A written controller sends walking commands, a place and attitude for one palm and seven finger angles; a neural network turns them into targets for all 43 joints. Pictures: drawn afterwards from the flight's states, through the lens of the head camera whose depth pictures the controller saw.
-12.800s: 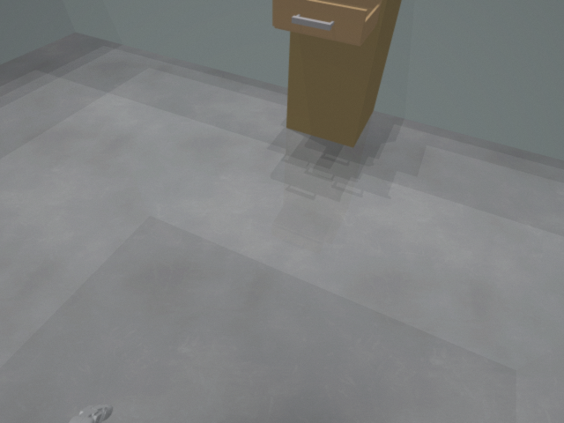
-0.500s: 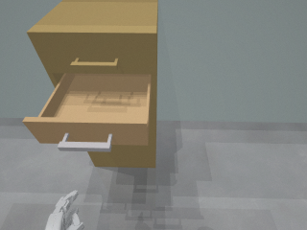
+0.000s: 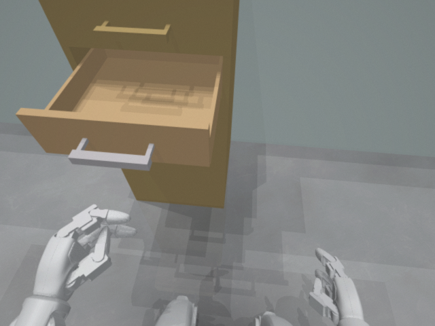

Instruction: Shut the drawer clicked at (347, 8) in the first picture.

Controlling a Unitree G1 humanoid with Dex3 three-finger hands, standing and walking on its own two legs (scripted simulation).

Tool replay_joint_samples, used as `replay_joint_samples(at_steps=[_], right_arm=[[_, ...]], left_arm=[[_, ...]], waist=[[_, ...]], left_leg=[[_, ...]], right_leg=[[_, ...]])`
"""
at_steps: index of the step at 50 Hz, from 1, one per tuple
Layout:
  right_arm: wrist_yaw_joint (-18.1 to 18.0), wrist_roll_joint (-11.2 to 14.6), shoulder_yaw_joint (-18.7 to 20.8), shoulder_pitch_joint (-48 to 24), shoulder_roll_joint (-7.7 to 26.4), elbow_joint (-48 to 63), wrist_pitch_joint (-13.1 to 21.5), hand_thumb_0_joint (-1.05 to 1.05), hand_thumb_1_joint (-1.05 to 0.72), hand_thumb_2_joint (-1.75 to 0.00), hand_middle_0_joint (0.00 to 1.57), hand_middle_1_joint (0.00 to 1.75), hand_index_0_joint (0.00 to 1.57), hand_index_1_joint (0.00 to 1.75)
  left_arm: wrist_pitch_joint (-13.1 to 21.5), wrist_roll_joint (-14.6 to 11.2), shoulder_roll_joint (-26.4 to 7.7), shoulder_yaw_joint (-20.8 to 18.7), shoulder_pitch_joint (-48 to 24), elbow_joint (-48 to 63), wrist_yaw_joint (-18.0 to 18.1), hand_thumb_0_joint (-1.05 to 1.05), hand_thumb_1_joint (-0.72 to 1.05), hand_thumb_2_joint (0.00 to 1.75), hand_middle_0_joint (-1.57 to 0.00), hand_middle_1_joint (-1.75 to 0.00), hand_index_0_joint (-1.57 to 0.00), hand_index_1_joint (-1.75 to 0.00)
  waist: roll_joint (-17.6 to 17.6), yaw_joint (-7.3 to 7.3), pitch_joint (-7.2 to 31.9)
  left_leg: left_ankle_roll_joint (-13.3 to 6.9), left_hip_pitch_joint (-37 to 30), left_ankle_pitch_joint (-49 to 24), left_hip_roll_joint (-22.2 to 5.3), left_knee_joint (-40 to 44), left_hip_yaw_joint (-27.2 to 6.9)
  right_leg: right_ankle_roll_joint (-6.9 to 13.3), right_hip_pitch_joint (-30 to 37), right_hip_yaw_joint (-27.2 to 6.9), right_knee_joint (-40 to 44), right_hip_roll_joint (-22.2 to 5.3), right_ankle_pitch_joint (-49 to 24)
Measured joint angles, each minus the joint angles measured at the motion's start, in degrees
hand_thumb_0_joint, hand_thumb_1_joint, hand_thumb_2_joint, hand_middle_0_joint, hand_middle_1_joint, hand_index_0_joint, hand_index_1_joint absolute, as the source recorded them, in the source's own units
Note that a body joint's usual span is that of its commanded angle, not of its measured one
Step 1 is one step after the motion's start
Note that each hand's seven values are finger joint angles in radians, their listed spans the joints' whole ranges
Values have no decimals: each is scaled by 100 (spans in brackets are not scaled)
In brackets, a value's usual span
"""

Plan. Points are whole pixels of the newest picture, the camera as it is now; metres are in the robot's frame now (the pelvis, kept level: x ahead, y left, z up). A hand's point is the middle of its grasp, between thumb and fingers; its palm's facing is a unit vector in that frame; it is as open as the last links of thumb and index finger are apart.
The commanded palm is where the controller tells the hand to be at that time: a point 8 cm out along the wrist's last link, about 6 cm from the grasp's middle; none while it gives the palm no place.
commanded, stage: raise the hand and make a fist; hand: left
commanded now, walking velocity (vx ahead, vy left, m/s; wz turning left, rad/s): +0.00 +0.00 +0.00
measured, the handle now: (114, 152) +0.42 +0.26 +0.05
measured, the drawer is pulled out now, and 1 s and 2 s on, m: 0.25 0.25 0.25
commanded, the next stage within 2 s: bring the fist close to the handle in 1.24 s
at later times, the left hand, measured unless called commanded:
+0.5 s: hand (84, 238) +0.22 +0.22 +0.11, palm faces +0.01 -1.00 -0.05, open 3.1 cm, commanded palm +0.19 +0.27 +0.12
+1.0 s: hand (77, 218) +0.23 +0.22 +0.14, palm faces +0.01 -1.00 -0.05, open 3.3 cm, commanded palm +0.20 +0.27 +0.15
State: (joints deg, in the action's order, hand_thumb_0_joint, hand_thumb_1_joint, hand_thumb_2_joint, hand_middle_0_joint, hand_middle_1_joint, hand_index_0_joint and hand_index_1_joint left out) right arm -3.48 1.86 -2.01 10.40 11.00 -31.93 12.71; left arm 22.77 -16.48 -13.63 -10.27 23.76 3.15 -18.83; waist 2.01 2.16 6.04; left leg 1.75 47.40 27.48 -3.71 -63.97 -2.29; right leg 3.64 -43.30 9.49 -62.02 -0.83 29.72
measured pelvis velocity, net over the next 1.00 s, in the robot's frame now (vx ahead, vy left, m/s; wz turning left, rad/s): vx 0.03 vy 0.03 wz -0.01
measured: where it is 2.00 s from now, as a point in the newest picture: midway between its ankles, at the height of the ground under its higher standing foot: outside the picture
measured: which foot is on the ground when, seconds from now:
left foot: down 0.00-1.00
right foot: down 0.00-1.00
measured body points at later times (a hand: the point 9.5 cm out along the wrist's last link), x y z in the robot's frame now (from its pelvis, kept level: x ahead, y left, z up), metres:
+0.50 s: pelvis +0.02 +0.03 +0.03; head +0.05 +0.03 +0.48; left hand +0.21 +0.27 +0.11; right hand +0.20 -0.22 -0.03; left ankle +0.04 +0.14 -0.66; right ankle +0.02 -0.08 -0.66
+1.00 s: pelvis +0.03 +0.03 +0.05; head +0.03 +0.03 +0.50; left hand +0.23 +0.27 +0.15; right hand +0.20 -0.19 -0.02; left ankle +0.04 +0.14 -0.66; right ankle +0.02 -0.08 -0.66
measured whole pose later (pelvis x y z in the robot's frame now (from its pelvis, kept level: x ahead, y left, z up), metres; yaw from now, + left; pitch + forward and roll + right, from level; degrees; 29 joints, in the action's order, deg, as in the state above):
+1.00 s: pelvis +0.03 +0.03 +0.05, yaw -1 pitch +4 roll -1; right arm -2.8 2.4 -2.6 15.1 13.5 -32.5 14.2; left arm 8.4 -15.7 -13.2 -10.5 27.0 13.8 -13.6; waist 2.4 0.9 4.8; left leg -0.9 27.1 23.0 -1.6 -46.1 1.5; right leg 0.2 -23.8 6.2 -43.6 -1.9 23.5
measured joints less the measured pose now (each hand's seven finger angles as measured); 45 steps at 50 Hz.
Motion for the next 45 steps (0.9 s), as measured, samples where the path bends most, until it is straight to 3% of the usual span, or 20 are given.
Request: replay_joint_samples(at_steps=[5,10,15,22,34,45], right_arm=[[-44,38,11,362,-73,-218,-83,1,-91,-90,21,30,21,30],[-44,32,229,658,109,-297,-14,1,-91,-90,21,30,21,30],[-43,45,394,677,344,-288,129,1,-91,-90,21,30,20,30],[-25,51,364,410,353,-120,241,1,-91,-90,20,30,20,30],[110,18,-82,165,47,224,135,1,-91,-90,21,30,21,30],[86,37,-152,403,140,40,95,1,-90,-90,21,30,21,30]], left_arm=[[-673,-137,-58,-237,-107,-200,14,2,90,90,-79,-94,-79,-94],[-498,-149,-1,-401,260,-37,243,2,90,90,-89,-104,-89,-105],[-263,-106,54,-249,568,209,265,2,90,90,-98,-115,-99,-116],[-305,-2,83,-63,620,505,424,2,90,90,-113,-130,-113,-131],[-1034,188,117,220,406,1005,588,2,90,90,-134,-154,-135,-154],[-1375,100,11,-16,325,1172,577,2,90,90,-139,-159,-140,-160]], waist=[[17,-248,-3],[-22,-344,-7],[-55,-317,-60],[-104,-238,-91],[-7,-82,-55],[42,-69,-98]], left_leg=[[-20,-397,-164,7,492,184],[-77,-746,-254,38,867,333],[-150,-892,-270,87,990,378],[-221,-1063,-250,135,1052,367],[-292,-1552,-286,200,1340,358],[-283,-1943,-390,207,1666,358]], right_leg=[[-62,285,-168,403,5,-177],[-127,566,-303,735,-11,-296],[-196,722,-342,889,-51,-342],[-265,948,-329,1036,-88,-368],[-353,1499,-312,1427,-124,-463],[-356,1895,-307,1771,-108,-577]])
